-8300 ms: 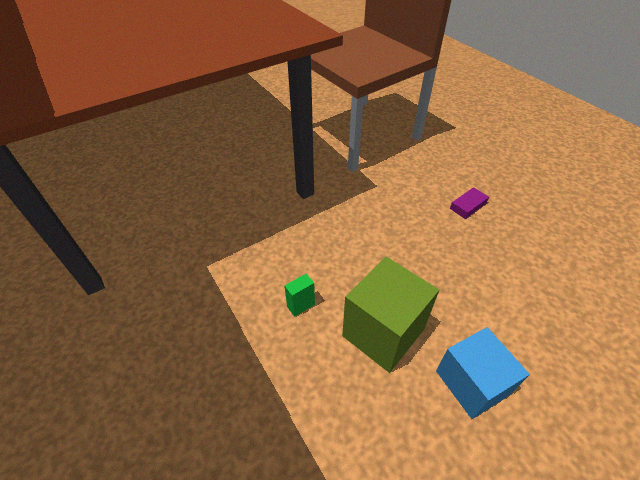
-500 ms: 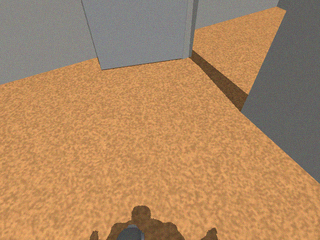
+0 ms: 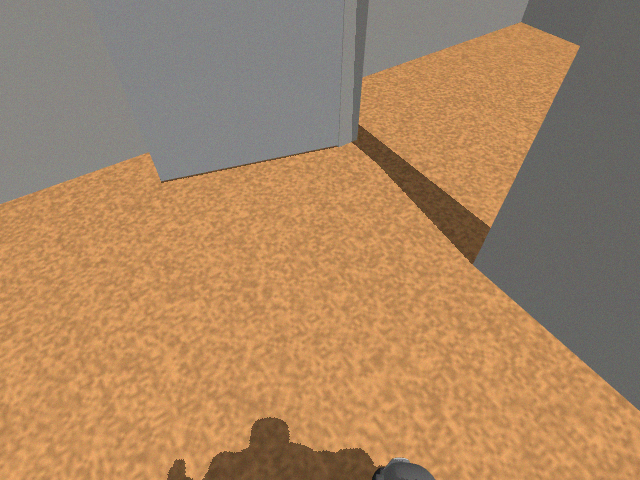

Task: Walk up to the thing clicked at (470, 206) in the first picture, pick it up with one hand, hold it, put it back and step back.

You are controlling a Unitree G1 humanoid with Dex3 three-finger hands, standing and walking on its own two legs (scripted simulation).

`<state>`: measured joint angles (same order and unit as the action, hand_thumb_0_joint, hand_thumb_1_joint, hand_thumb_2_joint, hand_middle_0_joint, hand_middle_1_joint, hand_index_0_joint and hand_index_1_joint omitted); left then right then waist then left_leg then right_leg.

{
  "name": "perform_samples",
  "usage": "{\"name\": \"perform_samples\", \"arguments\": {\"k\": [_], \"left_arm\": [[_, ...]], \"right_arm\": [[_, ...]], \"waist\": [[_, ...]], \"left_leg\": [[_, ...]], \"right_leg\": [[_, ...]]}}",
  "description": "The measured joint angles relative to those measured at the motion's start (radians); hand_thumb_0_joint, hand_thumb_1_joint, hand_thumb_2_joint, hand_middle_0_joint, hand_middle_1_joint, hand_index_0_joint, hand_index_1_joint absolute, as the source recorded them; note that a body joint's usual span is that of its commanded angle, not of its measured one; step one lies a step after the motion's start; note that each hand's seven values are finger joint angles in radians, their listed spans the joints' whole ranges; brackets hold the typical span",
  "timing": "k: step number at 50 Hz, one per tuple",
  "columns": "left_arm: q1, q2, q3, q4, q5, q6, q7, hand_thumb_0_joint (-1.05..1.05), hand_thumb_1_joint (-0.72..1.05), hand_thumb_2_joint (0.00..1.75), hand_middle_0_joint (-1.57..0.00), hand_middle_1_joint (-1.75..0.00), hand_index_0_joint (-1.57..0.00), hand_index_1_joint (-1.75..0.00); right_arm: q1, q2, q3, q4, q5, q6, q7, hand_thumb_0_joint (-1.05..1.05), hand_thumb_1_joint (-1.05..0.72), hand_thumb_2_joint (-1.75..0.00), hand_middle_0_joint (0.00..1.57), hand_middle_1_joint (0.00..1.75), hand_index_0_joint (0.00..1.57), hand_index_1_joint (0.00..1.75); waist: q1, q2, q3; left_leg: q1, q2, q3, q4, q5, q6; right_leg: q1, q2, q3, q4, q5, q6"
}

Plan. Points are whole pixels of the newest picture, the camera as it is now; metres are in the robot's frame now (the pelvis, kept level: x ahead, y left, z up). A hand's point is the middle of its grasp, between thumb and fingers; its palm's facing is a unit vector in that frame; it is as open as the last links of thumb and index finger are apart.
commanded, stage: walk up
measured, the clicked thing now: out of the picture -0.05 +1.28 -0.75
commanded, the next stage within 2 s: none
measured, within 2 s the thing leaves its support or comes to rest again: neither
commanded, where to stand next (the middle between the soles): +0.72 -0.01 m, yaw +1 degrees
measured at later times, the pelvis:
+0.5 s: pelvis +0.22 +0.01 -0.02, yaw +2 degrees
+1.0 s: pelvis +0.40 -0.05 +0.00, yaw +12 degrees
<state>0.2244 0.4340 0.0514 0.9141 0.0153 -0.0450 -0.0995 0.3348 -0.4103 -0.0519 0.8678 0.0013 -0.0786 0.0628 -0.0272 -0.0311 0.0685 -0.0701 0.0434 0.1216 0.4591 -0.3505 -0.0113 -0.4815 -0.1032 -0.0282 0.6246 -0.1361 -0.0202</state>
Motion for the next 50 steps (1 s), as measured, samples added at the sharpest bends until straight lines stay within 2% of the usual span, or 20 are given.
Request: {"name": "perform_samples", "arguments": {"k": [2, 4, 7, 9, 12, 16, 20, 23, 24, 26, 28, 30, 35, 38, 40, 43, 44, 45, 47, 50], "left_arm": [[-0.005, -0.001, 0.003, -0.003, 0.001, -0.009, 0.000, 0.00, 0.91, 0.90, -0.20, -0.30, -0.21, -0.30], [-0.019, -0.014, 0.012, -0.009, 0.005, -0.027, 0.011, 0.00, 0.91, 0.90, -0.20, -0.30, -0.21, -0.30], [-0.024, -0.036, 0.003, -0.034, -0.007, -0.045, 0.026, 0.00, 0.91, 0.89, -0.20, -0.30, -0.21, -0.30], [-0.012, -0.051, -0.006, -0.043, -0.012, -0.047, 0.034, 0.00, 0.91, 0.89, -0.20, -0.30, -0.21, -0.30], [0.017, -0.058, -0.014, -0.045, -0.010, -0.044, 0.039, 0.00, 0.91, 0.89, -0.20, -0.30, -0.21, -0.30], [0.056, -0.042, -0.010, -0.046, -0.001, -0.040, 0.037, 0.00, 0.90, 0.89, -0.20, -0.30, -0.21, -0.30], [0.092, -0.017, -0.005, -0.044, 0.002, -0.032, 0.033, 0.00, 0.90, 0.89, -0.20, -0.30, -0.21, -0.30], [0.117, 0.002, -0.006, -0.035, 0.002, -0.021, 0.033, 0.00, 0.90, 0.89, -0.20, -0.30, -0.21, -0.30], [0.119, 0.008, -0.005, -0.027, 0.001, -0.015, 0.037, 0.00, 0.90, 0.89, -0.20, -0.30, -0.21, -0.30], [0.112, 0.003, -0.006, -0.005, -0.005, 0.002, 0.047, 0.00, 0.91, 0.89, -0.20, -0.30, -0.21, -0.30], [0.099, 0.006, -0.014, 0.007, -0.009, 0.010, 0.053, 0.01, 0.91, 0.89, -0.20, -0.30, -0.21, -0.30], [0.088, 0.011, -0.016, 0.008, -0.013, 0.007, 0.053, 0.01, 0.91, 0.89, -0.20, -0.30, -0.21, -0.30], [0.064, 0.009, -0.010, -0.004, -0.005, 0.007, 0.028, 0.00, 0.91, 0.90, -0.20, -0.30, -0.21, -0.30], [0.049, 0.001, -0.006, -0.002, 0.001, 0.010, 0.014, 0.00, 0.91, 0.90, -0.20, -0.30, -0.21, -0.30], [0.040, -0.002, -0.002, 0.002, 0.002, 0.009, 0.009, 0.00, 0.91, 0.90, -0.20, -0.30, -0.21, -0.30], [-0.020, 0.007, 0.003, -0.016, 0.017, 0.028, -0.001, 0.00, 0.91, 0.90, -0.20, -0.30, -0.21, -0.30], [-0.043, 0.010, 0.005, -0.035, 0.015, 0.025, 0.001, 0.01, 0.91, 0.90, -0.20, -0.30, -0.21, -0.30], [-0.065, 0.005, 0.008, -0.057, 0.014, 0.016, 0.005, 0.01, 0.91, 0.90, -0.20, -0.30, -0.21, -0.30], [-0.101, -0.016, 0.006, -0.102, 0.018, -0.003, 0.016, 0.00, 0.91, 0.89, -0.20, -0.30, -0.21, -0.30], [-0.113, -0.039, -0.011, -0.142, 0.014, -0.007, 0.021, 0.00, 0.91, 0.89, -0.20, -0.30, -0.21, -0.30]], "right_arm": [[0.019, -0.010, -0.003, 0.006, -0.001, 0.011, -0.004, 0.01, -0.90, -0.89, 0.21, 0.30, 0.20, 0.30], [0.021, -0.023, -0.007, 0.019, -0.003, 0.022, -0.013, 0.01, -0.90, -0.89, 0.21, 0.30, 0.20, 0.30], [-0.009, -0.024, -0.002, 0.046, 0.001, 0.042, -0.021, 0.01, -0.91, -0.89, 0.20, 0.30, 0.20, 0.30], [-0.030, -0.027, 0.001, 0.052, 0.008, 0.042, -0.019, 0.01, -0.91, -0.89, 0.20, 0.30, 0.20, 0.30], [-0.051, -0.023, -0.001, 0.042, 0.004, 0.035, -0.005, 0.01, -0.91, -0.89, 0.20, 0.30, 0.20, 0.30], [-0.066, -0.014, -0.005, 0.031, -0.010, 0.034, 0.014, 0.01, -0.91, -0.89, 0.20, 0.30, 0.20, 0.30], [-0.072, -0.010, -0.011, 0.035, -0.018, 0.031, 0.023, 0.01, -0.91, -0.89, 0.20, 0.30, 0.20, 0.30], [-0.071, -0.013, -0.018, 0.034, -0.021, 0.015, 0.020, 0.01, -0.91, -0.89, 0.20, 0.30, 0.20, 0.30], [-0.078, -0.009, -0.020, 0.031, -0.025, 0.007, 0.015, 0.01, -0.91, -0.89, 0.20, 0.30, 0.20, 0.30], [-0.083, -0.005, -0.022, 0.012, -0.021, -0.006, 0.006, 0.01, -0.91, -0.89, 0.20, 0.30, 0.20, 0.30], [-0.081, 0.007, -0.015, -0.003, -0.009, -0.010, -0.002, 0.01, -0.91, -0.89, 0.20, 0.30, 0.20, 0.30], [-0.071, 0.017, -0.004, -0.010, -0.002, -0.010, -0.009, 0.01, -0.91, -0.89, 0.20, 0.30, 0.20, 0.30], [-0.037, 0.015, 0.006, -0.013, -0.006, -0.007, -0.010, 0.01, -0.91, -0.89, 0.21, 0.30, 0.20, 0.30], [-0.016, 0.001, 0.002, -0.010, -0.007, -0.003, -0.006, 0.01, -0.90, -0.89, 0.21, 0.30, 0.20, 0.30], [-0.002, -0.009, -0.002, -0.007, -0.008, 0.001, -0.005, 0.01, -0.90, -0.89, 0.21, 0.30, 0.20, 0.30], [0.045, -0.001, -0.003, -0.001, -0.004, 0.037, -0.006, 0.01, -0.90, -0.89, 0.21, 0.30, 0.20, 0.30], [0.062, 0.004, 0.003, 0.008, -0.002, 0.051, -0.005, 0.01, -0.90, -0.89, 0.21, 0.30, 0.20, 0.30], [0.072, 0.004, 0.008, 0.020, -0.001, 0.064, -0.006, 0.01, -0.90, -0.89, 0.21, 0.30, 0.20, 0.30], [0.071, 0.008, 0.016, 0.049, -0.002, 0.091, -0.017, 0.01, -0.91, -0.89, 0.21, 0.30, 0.20, 0.30], [0.040, 0.013, 0.024, 0.079, -0.008, 0.106, -0.019, 0.01, -0.91, -0.89, 0.20, 0.30, 0.20, 0.30]], "waist": [[-0.005, 0.013, -0.012], [-0.002, 0.058, -0.007], [0.016, 0.077, 0.008], [0.027, 0.090, 0.011], [0.035, 0.095, 0.008], [0.048, 0.080, 0.003], [0.066, 0.057, -0.002], [0.066, 0.029, -0.011], [0.065, 0.003, -0.005], [0.049, -0.009, 0.000], [0.036, -0.019, 0.004], [0.030, -0.034, 0.004], [0.018, -0.037, 0.003], [0.007, -0.017, 0.003], [0.001, -0.006, 0.000], [-0.031, 0.006, -0.004], [-0.030, 0.004, -0.005], [-0.023, 0.014, 0.000], [-0.008, 0.036, 0.008], [0.021, 0.018, 0.004]], "left_leg": [[0.010, 0.012, -0.005, 0.063, -0.070, -0.011], [-0.034, 0.052, -0.038, 0.239, -0.134, 0.019], [-0.183, 0.009, -0.117, 0.576, -0.122, 0.042], [-0.270, -0.001, -0.127, 0.650, -0.071, 0.047], [-0.364, 0.015, -0.121, 0.582, -0.015, 0.038], [-0.421, 0.045, -0.104, 0.376, 0.041, 0.018], [-0.405, 0.055, -0.090, 0.203, 0.129, 0.016], [-0.344, 0.033, -0.065, 0.122, 0.204, 0.028], [-0.336, 0.015, -0.047, 0.148, 0.199, 0.031], [-0.326, 0.006, -0.037, 0.192, 0.143, 0.039], [-0.287, 0.006, -0.032, 0.173, 0.123, 0.044], [-0.240, 0.004, -0.023, 0.127, 0.123, 0.042], [-0.147, -0.004, -0.007, 0.040, 0.111, 0.042], [-0.102, -0.002, -0.003, 0.018, 0.086, 0.038], [-0.079, -0.001, 0.000, 0.019, 0.062, 0.026], [-0.075, -0.003, -0.069, 0.045, 0.025, -0.001], [-0.075, -0.005, -0.094, 0.056, 0.011, -0.012], [-0.080, 0.003, -0.119, 0.085, -0.011, -0.018], [-0.146, 0.009, -0.156, 0.263, -0.067, 0.015], [-0.269, -0.020, -0.122, 0.518, -0.075, 0.039]], "right_leg": [[0.052, 0.017, -0.017, -0.047, 0.004, -0.009], [0.070, 0.052, -0.042, 0.000, -0.035, 0.000], [0.103, 0.060, -0.054, 0.034, -0.098, -0.003], [0.152, 0.066, -0.060, -0.014, -0.099, -0.006], [0.221, 0.076, -0.069, -0.093, -0.095, -0.011], [0.285, 0.083, -0.080, -0.142, -0.121, -0.016], [0.337, 0.083, -0.089, -0.125, -0.187, 0.002], [0.353, 0.057, -0.088, -0.037, -0.283, 0.019], [0.335, 0.030, -0.072, 0.042, -0.312, 0.006], [0.248, 0.050, -0.007, 0.268, -0.340, -0.016], [0.157, 0.079, 0.031, 0.434, -0.322, -0.026], [0.084, 0.074, 0.037, 0.464, -0.277, -0.025], [-0.013, 0.022, 0.026, 0.300, -0.182, 0.006], [-0.017, 0.003, 0.018, 0.166, -0.120, 0.012], [-0.002, -0.001, 0.014, 0.082, -0.078, 0.010], [0.069, 0.031, 0.034, -0.015, -0.145, 0.017], [0.101, 0.044, 0.037, -0.057, -0.118, 0.014], [0.122, 0.058, 0.028, -0.080, -0.037, 0.009], [0.145, 0.062, -0.020, -0.062, -0.044, 0.011], [0.210, 0.031, -0.058, -0.107, -0.078, 0.003]]}}
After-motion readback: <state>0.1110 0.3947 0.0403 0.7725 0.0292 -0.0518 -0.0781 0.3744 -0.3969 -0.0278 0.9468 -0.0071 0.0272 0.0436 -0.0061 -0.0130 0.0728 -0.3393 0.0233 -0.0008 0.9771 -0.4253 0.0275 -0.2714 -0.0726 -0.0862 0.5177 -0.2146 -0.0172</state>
